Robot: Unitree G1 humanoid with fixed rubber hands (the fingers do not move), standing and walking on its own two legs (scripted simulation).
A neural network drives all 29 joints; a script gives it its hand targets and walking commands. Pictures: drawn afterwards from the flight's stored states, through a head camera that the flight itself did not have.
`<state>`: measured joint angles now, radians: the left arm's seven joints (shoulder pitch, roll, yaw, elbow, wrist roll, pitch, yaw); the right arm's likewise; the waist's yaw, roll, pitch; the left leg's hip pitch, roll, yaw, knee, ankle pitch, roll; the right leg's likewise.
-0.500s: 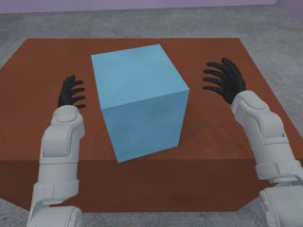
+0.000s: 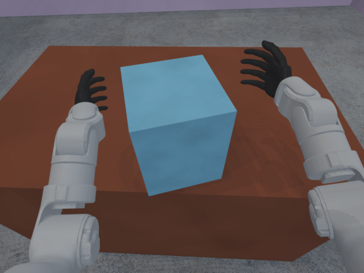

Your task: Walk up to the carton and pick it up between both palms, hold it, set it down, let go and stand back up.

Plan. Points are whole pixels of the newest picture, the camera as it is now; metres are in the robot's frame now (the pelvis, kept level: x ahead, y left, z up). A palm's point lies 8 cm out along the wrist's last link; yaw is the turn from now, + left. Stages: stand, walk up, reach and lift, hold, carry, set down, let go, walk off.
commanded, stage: reach and lift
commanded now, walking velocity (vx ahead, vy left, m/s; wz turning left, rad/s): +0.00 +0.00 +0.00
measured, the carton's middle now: (174, 127) +0.44 +0.05 +0.06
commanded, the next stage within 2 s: none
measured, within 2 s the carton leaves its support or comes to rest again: neither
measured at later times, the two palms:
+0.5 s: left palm (92, 127) +0.38 +0.23 +0.12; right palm (266, 93) +0.46 -0.16 +0.16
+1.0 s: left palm (110, 139) +0.39 +0.20 +0.07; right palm (257, 105) +0.47 -0.15 +0.11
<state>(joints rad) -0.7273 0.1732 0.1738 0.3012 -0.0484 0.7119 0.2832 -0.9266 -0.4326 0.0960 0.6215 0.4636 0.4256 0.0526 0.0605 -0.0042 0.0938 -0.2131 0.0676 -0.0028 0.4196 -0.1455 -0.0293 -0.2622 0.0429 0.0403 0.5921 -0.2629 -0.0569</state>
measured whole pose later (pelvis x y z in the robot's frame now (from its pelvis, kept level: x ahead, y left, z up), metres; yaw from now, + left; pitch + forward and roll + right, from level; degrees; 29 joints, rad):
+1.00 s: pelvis +0.03 +0.01 +0.00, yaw +0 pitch +3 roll +2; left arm -0.54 0.01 0.18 0.57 -0.05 0.18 0.26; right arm -0.81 -0.36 0.13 0.85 0.48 0.05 0.05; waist 0.08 0.01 0.04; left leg -0.31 0.08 0.00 0.42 -0.16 -0.06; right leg -0.34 0.05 0.04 0.55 -0.26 -0.06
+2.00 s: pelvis +0.02 +0.01 +0.00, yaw +0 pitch +6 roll +2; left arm -0.62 -0.07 0.22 0.62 -0.05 0.17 0.33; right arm -0.89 -0.23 0.13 0.89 0.42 0.11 -0.08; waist 0.09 0.02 0.00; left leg -0.39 0.08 0.00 0.42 -0.14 -0.07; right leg -0.42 0.05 0.04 0.55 -0.24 -0.06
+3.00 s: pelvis +0.02 +0.01 +0.00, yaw +0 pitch +7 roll +2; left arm -0.49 -0.11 0.32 0.51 0.09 0.17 0.25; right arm -0.86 -0.13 0.12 0.93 0.19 0.05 -0.07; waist 0.09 0.02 -0.10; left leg -0.40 0.08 0.00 0.42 -0.14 -0.07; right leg -0.43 0.06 0.04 0.55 -0.24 -0.06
